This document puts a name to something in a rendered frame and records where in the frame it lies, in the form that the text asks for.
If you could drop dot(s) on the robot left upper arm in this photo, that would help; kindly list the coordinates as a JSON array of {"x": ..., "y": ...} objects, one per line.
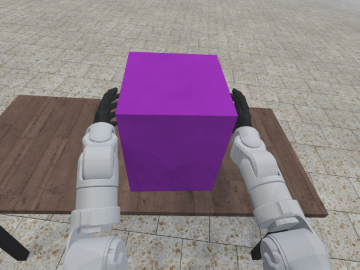
[{"x": 97, "y": 253}]

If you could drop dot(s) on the robot right hand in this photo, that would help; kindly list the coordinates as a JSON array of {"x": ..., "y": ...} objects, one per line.
[{"x": 242, "y": 108}]

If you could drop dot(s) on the robot left hand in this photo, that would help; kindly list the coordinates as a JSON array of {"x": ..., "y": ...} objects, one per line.
[{"x": 103, "y": 112}]

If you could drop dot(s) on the robot right upper arm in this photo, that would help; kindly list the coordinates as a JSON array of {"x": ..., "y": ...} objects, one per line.
[{"x": 297, "y": 249}]

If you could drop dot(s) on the carton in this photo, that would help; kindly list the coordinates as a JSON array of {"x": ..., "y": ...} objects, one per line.
[{"x": 175, "y": 118}]

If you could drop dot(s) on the left robot forearm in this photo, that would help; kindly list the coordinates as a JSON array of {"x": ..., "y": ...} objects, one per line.
[{"x": 97, "y": 181}]

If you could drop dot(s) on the table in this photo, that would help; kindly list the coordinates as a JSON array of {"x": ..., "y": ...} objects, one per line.
[{"x": 41, "y": 142}]

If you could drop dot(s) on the right robot forearm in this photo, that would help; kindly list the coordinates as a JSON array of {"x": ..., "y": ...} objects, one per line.
[{"x": 274, "y": 207}]

